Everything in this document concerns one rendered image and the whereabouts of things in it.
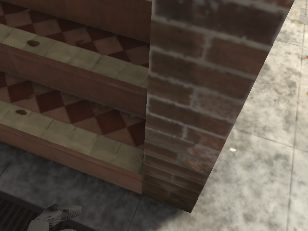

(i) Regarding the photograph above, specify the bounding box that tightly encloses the robot left hand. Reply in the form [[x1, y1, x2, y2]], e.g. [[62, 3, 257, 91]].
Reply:
[[24, 204, 83, 231]]

